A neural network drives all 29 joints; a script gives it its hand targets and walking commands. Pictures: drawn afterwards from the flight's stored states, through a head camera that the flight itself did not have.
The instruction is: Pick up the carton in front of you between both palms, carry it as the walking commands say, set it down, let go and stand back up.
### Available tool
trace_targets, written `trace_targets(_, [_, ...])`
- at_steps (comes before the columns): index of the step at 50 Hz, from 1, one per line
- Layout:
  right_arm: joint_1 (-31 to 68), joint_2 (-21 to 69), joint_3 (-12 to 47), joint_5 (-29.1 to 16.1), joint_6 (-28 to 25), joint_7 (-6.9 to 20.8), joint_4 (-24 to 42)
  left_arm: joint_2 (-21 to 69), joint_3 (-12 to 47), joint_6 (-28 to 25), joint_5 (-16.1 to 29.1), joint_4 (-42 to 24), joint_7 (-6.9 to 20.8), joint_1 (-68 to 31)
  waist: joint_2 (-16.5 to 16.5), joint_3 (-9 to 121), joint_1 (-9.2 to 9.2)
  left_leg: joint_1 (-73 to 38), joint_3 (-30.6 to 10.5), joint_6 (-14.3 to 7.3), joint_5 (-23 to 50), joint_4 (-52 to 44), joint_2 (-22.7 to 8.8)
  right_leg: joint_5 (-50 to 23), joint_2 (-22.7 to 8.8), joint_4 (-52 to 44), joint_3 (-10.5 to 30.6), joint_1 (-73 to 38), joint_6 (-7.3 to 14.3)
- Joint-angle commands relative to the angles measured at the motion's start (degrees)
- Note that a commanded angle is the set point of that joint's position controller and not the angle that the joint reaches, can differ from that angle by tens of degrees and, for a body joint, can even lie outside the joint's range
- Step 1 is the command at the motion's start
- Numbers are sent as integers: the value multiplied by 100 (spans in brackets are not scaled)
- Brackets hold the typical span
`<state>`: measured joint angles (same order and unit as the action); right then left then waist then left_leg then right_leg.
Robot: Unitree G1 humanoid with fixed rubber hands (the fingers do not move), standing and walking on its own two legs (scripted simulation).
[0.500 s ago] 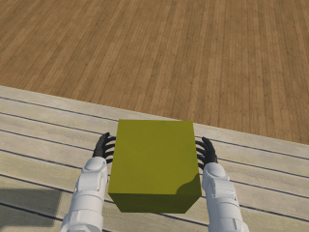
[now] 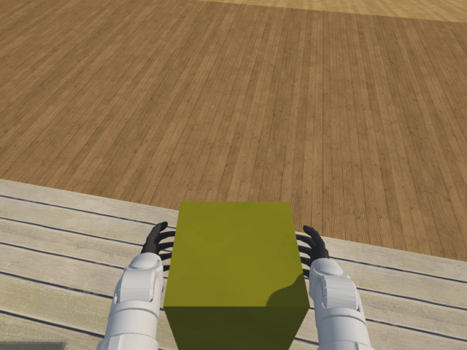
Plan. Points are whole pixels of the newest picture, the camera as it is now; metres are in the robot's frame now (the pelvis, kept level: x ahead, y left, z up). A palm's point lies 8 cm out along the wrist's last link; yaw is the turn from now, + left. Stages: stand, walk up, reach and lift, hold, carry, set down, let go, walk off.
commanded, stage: reach and lift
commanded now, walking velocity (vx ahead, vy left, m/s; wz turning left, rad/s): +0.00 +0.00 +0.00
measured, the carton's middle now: (234, 281) +0.30 +0.00 -0.05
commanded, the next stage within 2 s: hold in 0.78 s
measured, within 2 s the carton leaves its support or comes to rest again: neither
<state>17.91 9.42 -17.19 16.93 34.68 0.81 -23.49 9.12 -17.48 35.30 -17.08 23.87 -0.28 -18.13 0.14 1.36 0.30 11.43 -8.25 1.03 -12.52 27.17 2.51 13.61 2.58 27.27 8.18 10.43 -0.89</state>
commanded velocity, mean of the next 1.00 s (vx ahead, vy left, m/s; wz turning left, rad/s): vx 0.00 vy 0.00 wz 0.00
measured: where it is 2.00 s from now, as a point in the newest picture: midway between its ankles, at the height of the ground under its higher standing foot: outside the picture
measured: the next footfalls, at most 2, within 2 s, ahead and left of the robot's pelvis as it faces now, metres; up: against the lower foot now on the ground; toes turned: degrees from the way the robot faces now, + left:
none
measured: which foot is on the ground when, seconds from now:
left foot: down 0.00-1.00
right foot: down 0.00-1.00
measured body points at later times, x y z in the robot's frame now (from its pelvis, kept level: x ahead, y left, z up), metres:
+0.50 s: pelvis +0.01 +0.00 +0.01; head -0.02 +0.00 +0.45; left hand +0.32 +0.15 +0.03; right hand +0.32 -0.15 +0.03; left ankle +0.03 +0.13 -0.74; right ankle +0.02 -0.13 -0.74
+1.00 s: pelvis +0.01 +0.00 +0.01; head -0.04 +0.00 +0.45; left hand +0.31 +0.15 +0.05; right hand +0.31 -0.15 +0.05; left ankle +0.03 +0.13 -0.74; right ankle +0.02 -0.13 -0.74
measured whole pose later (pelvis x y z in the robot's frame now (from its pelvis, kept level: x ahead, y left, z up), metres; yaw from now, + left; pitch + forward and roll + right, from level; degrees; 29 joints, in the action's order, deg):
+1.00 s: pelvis +0.01 +0.00 +0.01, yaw +0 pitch -7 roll +0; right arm 14.4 8.5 -12.1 15.1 43.1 0.7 -12.9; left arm 8.6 -12.5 43.6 -15.4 13.3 -0.4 -14.6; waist 0.2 0.4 0.2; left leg 2.8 -7.9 0.8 -10.4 20.0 1.9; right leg 11.4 1.9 20.1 7.9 1.8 -0.7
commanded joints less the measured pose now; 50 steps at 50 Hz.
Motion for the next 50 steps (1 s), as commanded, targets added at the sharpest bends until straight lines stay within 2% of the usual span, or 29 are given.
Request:
trace_targets(1, [3217,5590,3148,-1297,-129,1412,-100,5605,3217,-192,1401,7,1523,-3359,-9,1282,-2,-448,473,-70,114,-457,264,-179,231,-520,-449,-106,55])
trace_targets(9, [3115,5473,3142,-1265,-65,1402,-23,5588,3211,-104,1377,-34,1487,-3189,-32,1376,1,-640,472,-21,412,-536,275,-435,272,-589,-474,-248,35])
trace_targets(26, [2366,5331,3416,-1450,176,1332,646,5389,3497,137,1530,-759,1410,-2462,-29,1360,-15,-1030,429,35,1391,-707,323,-1450,322,-750,-404,-737,-27])
trace_targets(38, [2289,5316,3480,-1512,338,1309,883,5301,3569,286,1610,-1003,1421,-2412,5,1236,-19,-1085,432,28,1345,-792,342,-1474,311,-836,-400,-828,-44])
trace_targets(43, [2289,5375,3868,-1745,504,1274,1402,5342,3955,445,1842,-1517,1397,-2429,3,1517,0,-1297,399,39,1671,-825,337,-1839,315,-875,-377,-1060,-57])
trace_targets(45, [2188,5253,3799,-1707,632,1252,1412,5211,3874,570,1798,-1524,1369,-2310,-6,1333,-13,-1287,396,37,1545,-899,335,-1723,309,-938,-380,-1067,-59])
trace_targets(50, [2287,5060,3418,-1498,763,1285,1063,5051,3521,706,1590,-1191,1399,-2402,-3,678,-13,-1039,465,5,699,-1015,319,-812,273,-1069,-422,-749,-11])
